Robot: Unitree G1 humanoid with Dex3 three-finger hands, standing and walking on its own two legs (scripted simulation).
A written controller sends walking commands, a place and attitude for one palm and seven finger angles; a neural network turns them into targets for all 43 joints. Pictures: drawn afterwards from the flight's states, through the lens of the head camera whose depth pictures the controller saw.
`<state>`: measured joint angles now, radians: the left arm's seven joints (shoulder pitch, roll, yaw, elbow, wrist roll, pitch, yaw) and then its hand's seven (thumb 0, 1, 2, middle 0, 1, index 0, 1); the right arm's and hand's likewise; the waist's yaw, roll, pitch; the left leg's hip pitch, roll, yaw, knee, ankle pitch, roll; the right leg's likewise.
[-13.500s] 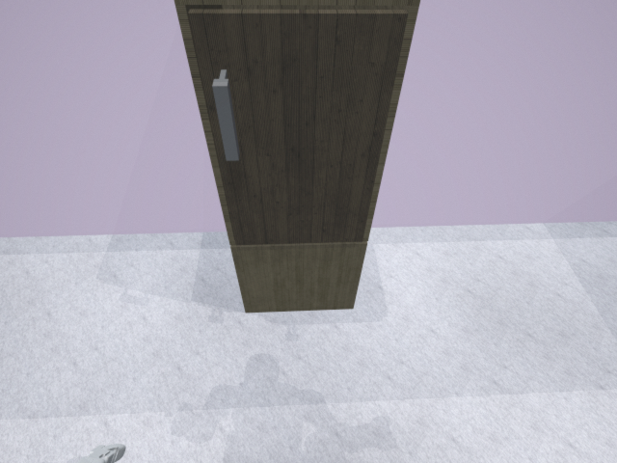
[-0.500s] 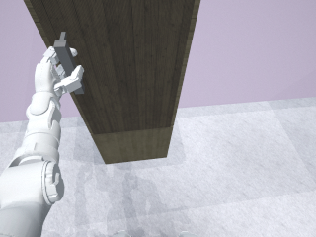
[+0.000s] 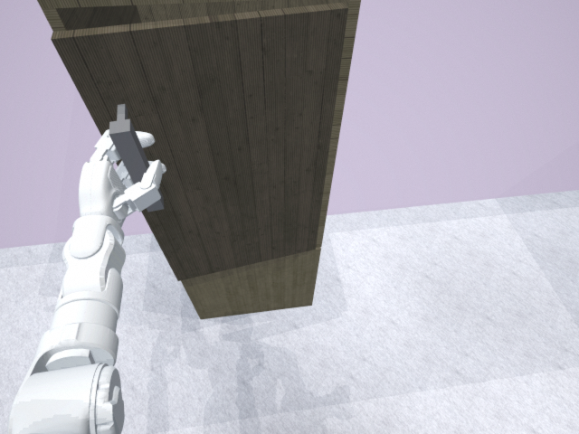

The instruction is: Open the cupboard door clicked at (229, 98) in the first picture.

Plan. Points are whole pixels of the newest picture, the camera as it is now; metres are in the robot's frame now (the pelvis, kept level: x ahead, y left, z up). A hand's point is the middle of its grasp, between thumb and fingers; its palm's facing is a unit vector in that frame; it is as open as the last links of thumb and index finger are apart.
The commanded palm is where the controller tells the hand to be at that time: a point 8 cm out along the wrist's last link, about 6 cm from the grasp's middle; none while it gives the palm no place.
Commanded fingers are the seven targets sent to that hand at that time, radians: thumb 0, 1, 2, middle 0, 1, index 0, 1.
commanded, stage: pull the door open along its arc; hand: left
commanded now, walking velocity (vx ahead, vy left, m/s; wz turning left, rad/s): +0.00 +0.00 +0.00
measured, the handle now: (139, 160) +0.49 +0.21 +0.11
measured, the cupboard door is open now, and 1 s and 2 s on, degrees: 8 43 48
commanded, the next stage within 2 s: open thumb and fingers to let go in 0.62 s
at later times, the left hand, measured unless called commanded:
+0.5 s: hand (237, 269) +0.29 +0.06 +0.12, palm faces +0.37 -0.93 -0.02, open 6.6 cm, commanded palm +0.21 +0.09 +0.11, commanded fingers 0.00 0.90 0.90 -0.40 -1.35 -0.40 -1.35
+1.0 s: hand (243, 270) +0.29 +0.05 +0.12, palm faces +0.46 -0.89 -0.01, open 7.8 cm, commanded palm +0.24 +0.08 +0.11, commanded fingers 0.00 -0.15 0.45 -0.32 -1.24 -0.32 -1.24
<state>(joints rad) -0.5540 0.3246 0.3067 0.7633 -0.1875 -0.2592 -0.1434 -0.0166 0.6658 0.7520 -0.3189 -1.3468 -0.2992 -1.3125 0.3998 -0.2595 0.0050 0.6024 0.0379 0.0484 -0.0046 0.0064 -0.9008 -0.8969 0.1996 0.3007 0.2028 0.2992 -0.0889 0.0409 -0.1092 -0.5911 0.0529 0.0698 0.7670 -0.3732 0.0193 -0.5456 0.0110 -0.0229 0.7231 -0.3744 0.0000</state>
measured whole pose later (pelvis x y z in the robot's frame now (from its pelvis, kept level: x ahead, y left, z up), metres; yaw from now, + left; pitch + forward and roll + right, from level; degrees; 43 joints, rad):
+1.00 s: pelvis +0.00 -0.05 +0.01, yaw +6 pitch +1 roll +1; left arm 0.07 -0.10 -0.22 -0.06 0.03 0.07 0.58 0.00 0.39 0.69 -0.33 -1.27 -0.35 -1.28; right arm 0.17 -0.20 0.00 0.61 -0.05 0.09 0.00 0.01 -0.90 -0.90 0.20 0.30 0.20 0.30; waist 0.00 0.05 -0.05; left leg -0.34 0.03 -0.03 0.65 -0.32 -0.03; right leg -0.28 0.00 -0.12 0.67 -0.40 -0.06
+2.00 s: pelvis -0.02 -0.01 +0.01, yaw +3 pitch -1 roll +0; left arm 0.10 -0.02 -0.28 -0.06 -0.04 -0.04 0.20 -0.02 -0.51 0.30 -0.16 -0.32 -0.15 -0.32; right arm 0.22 -0.19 0.04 0.53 0.00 0.04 0.01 0.01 -0.90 -0.90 0.20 0.30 0.20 0.30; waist 0.00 0.04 -0.03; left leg -0.36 0.01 0.03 0.69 -0.32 0.01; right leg -0.32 -0.02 -0.05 0.69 -0.36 -0.01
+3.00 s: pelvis -0.01 -0.02 -0.01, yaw +4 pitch +4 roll -1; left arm 0.61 0.13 -0.09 -0.45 -0.15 -0.17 -0.07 -0.02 -0.51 0.30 -0.15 -0.30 -0.15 -0.30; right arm 0.28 -0.23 0.03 0.45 0.02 -0.14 -0.03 0.01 -0.90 -0.90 0.20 0.30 0.20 0.30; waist 0.03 0.06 -0.07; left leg -0.49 0.02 -0.01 0.84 -0.41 -0.01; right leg -0.43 -0.01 -0.09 0.82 -0.46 -0.02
